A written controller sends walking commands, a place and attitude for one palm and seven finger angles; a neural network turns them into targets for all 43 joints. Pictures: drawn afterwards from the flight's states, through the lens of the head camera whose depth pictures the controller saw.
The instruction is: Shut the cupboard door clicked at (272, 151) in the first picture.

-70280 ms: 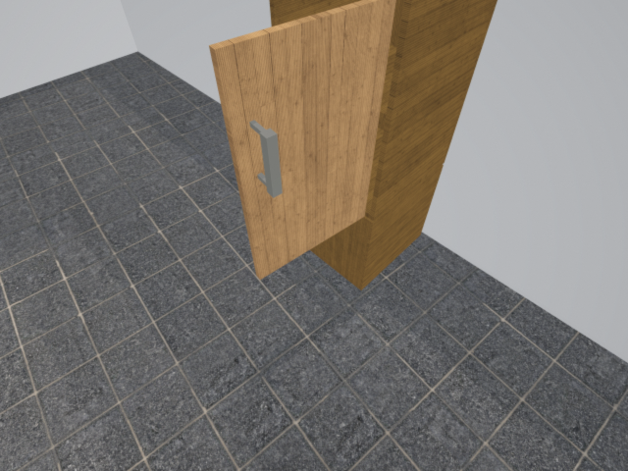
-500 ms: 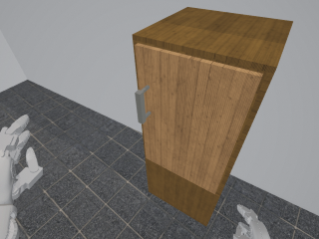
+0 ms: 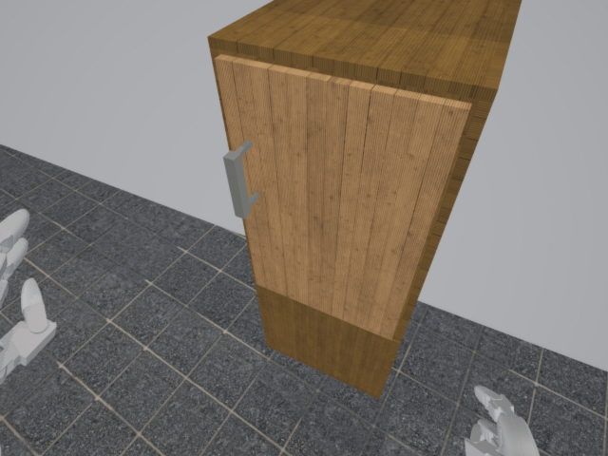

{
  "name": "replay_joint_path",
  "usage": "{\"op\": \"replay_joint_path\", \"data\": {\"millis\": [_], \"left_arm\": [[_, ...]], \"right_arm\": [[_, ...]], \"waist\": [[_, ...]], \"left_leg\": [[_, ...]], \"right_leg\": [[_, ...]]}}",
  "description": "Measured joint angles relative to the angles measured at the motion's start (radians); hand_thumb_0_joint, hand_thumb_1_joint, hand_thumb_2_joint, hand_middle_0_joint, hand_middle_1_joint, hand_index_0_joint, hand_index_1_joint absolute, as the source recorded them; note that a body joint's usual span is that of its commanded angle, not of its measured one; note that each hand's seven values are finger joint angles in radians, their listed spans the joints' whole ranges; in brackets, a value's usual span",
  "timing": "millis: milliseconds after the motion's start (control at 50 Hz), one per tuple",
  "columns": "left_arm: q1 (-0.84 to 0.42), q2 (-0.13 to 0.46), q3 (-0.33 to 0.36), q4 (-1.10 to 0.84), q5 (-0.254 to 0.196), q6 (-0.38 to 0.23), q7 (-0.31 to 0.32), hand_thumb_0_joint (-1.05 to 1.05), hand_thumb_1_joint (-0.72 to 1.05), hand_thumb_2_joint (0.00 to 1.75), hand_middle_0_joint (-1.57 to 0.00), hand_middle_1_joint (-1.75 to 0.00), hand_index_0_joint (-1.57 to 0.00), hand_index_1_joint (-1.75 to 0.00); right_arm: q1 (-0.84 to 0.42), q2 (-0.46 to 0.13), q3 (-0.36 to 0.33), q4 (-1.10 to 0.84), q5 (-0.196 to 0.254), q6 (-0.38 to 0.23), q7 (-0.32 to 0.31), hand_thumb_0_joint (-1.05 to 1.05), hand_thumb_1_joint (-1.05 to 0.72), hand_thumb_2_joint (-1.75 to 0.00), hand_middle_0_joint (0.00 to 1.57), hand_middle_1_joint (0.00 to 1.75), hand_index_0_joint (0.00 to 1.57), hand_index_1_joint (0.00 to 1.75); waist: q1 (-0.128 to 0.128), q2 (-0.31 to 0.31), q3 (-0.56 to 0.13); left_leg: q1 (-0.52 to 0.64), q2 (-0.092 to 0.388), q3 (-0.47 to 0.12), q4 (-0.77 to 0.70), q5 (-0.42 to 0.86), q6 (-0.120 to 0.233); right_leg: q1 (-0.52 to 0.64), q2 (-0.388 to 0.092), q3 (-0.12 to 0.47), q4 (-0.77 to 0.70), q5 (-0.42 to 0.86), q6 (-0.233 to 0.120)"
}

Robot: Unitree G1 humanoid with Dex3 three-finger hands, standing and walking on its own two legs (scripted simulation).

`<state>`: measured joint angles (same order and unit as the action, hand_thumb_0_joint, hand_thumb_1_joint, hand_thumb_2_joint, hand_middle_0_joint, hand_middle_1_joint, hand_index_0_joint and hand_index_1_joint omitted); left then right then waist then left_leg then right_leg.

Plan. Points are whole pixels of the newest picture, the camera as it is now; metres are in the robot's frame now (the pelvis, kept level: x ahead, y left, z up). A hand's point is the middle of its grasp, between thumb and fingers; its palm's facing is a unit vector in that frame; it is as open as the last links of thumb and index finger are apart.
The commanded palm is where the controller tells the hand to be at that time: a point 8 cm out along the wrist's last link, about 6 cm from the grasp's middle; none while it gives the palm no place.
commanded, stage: step back with the hand held close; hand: left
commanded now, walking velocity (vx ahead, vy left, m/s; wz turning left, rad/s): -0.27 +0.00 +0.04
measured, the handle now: (244, 180) +0.56 +0.14 +0.06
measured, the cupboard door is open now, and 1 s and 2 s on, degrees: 0 0 0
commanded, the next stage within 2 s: stop stepping back and stand still in 1.02 s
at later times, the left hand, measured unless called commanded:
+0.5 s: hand out of the picture +0.12 +0.27 +0.17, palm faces +0.52 -0.74 -0.43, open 7.4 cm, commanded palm +0.06 +0.30 +0.19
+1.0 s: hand out of the picture +0.09 +0.23 +0.17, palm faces +0.40 -0.84 -0.38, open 7.4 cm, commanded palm +0.00 +0.27 +0.19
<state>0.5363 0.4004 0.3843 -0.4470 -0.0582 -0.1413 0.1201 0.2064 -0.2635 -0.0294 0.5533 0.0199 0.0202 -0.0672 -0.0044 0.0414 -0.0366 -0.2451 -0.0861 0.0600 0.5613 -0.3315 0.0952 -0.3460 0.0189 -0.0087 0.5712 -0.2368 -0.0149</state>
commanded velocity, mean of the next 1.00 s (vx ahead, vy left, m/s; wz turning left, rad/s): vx -0.35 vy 0.00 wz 0.01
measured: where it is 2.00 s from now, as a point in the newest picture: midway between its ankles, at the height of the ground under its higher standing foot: outside the picture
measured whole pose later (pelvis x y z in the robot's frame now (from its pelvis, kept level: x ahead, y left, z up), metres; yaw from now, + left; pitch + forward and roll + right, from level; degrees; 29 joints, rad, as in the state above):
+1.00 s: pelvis -0.16 -0.03 +0.00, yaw -3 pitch +7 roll -3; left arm 0.40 0.39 0.43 -0.50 -0.04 -0.27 0.14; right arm 0.09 -0.15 0.02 0.62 -0.02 -0.14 -0.02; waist 0.03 -0.02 -0.01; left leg -0.59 0.08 0.13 0.50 -0.04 0.07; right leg -0.17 0.06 0.02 0.52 -0.40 0.02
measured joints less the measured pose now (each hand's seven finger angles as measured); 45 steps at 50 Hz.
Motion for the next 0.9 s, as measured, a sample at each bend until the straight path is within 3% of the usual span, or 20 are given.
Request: {"op": "replay_joint_path", "data": {"millis": [120, 260, 340, 420, 560, 700, 800, 900], "left_arm": [[0.001, 0.038, 0.049, -0.013, 0.003, -0.017, 0.011, 0.02, 0.89, 0.9, -0.21, -0.3, -0.21, -0.3], [-0.007, -0.002, 0.05, 0.005, 0.037, -0.028, 0.023, 0.02, 0.89, 0.9, -0.21, -0.3, -0.21, -0.3], [-0.049, -0.022, 0.045, 0.019, 0.064, -0.035, 0.024, 0.02, 0.89, 0.9, -0.21, -0.3, -0.21, -0.3], [-0.082, -0.023, 0.065, 0.009, 0.075, -0.057, 0.026, 0.02, 0.89, 0.9, -0.21, -0.3, -0.21, -0.3], [-0.087, -0.015, 0.077, -0.024, 0.081, -0.095, 0.025, 0.02, 0.89, 0.9, -0.21, -0.3, -0.21, -0.3], [-0.047, 0.025, 0.103, -0.08, 0.069, -0.127, 0.025, 0.02, 0.89, 0.9, -0.21, -0.3, -0.21, -0.3], [-0.041, 0.013, 0.127, -0.069, 0.059, -0.134, 0.018, 0.02, 0.89, 0.9, -0.21, -0.3, -0.22, -0.3], [-0.082, -0.024, 0.118, -0.046, 0.029, -0.151, 0.028, 0.01, 0.89, 0.9, -0.2, -0.3, -0.21, -0.3]], "right_arm": [[0.009, 0.016, 0.007, -0.025, 0.002, 0.022, -0.004, 0.01, -0.9, -0.9, 0.2, 0.3, 0.2, 0.3], [0.047, 0.017, 0.022, -0.031, -0.002, 0.006, -0.011, 0.01, -0.9, -0.9, 0.2, 0.3, 0.21, 0.3], [0.075, 0.019, 0.023, -0.022, -0.01, -0.014, -0.014, 0.01, -0.9, -0.9, 0.2, 0.3, 0.21, 0.3], [0.079, 0.027, 0.028, -0.008, -0.013, -0.026, -0.008, 0.01, -0.9, -0.9, 0.2, 0.3, 0.21, 0.3], [0.068, 0.027, 0.021, -0.001, -0.016, -0.043, 0.014, 0.01, -0.9, -0.9, 0.21, 0.3, 0.21, 0.3], [0.043, 0.026, 0.013, -0.001, -0.019, -0.06, 0.016, 0.01, -0.9, -0.9, 0.21, 0.3, 0.21, 0.3], [0.05, 0.05, 0.006, 0.045, -0.03, -0.082, 0.011, 0.01, -0.9, -0.9, 0.2, 0.3, 0.21, 0.3], [0.006, 0.087, 0.029, 0.075, -0.038, -0.129, 0.021, 0.01, -0.9, -0.9, 0.2, 0.3, 0.21, 0.3]], "waist": [[-0.012, -0.021, -0.01], [-0.005, -0.033, -0.016], [-0.007, -0.033, -0.008], [-0.004, -0.042, 0.011], [-0.022, -0.055, 0.022], [-0.031, -0.067, 0.05], [-0.004, -0.033, -0.008], [0.036, -0.046, -0.046]], "left_leg": [[-0.046, 0.004, 0.013, 0.056, -0.004, 0.01], [-0.092, 0.01, 0.024, 0.105, 0.005, 0.024], [-0.119, 0.007, 0.01, 0.145, 0.003, 0.028], [-0.141, 0.014, 0.011, 0.176, 0.002, 0.024], [-0.198, 0.027, 0.025, 0.228, -0.068, 0.014], [-0.236, 0.041, 0.04, 0.211, 0.061, 0.027], [-0.248, 0.076, 0.019, 0.189, 0.06, 0.019], [-0.293, 0.12, 0.042, 0.077, 0.147, -0.001]], "right_leg": [[-0.041, 0.002, 0.007, 0.039, 0.01, 0.002], [-0.075, 0.006, 0.012, 0.06, 0.039, 0.011], [-0.076, 0.022, 0.05, 0.099, 0.007, 0.027], [-0.091, 0.027, 0.051, 0.122, 0.014, 0.022], [-0.131, 0.015, 0.035, 0.137, 0.027, 0.017], [-0.166, 0.02, 0.05, 0.179, 0.029, 0.026], [-0.047, 0.062, 0.065, 0.304, -0.103, 0.032], [0.131, 0.038, 0.047, 0.115, -0.165, 0.027]]}}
